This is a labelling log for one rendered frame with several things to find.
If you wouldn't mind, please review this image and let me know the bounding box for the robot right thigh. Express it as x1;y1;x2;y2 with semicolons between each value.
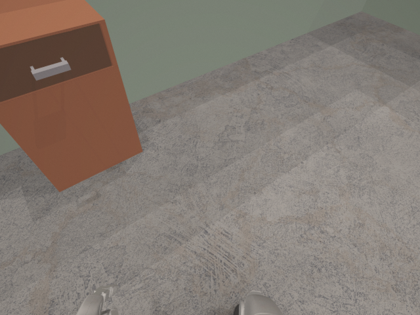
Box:
239;294;283;315

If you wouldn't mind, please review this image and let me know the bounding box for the right robot shin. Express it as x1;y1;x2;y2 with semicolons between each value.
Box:
247;291;262;296

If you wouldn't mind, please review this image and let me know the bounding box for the left robot hand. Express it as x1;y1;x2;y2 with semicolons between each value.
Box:
76;284;119;315

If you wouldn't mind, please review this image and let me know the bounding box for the cabinet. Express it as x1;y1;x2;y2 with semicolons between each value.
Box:
0;0;143;192

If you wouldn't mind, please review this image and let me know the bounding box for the handle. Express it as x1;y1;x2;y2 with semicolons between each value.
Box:
30;57;71;81

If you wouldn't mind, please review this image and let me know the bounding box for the drawer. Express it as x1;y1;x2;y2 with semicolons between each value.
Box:
0;24;112;102

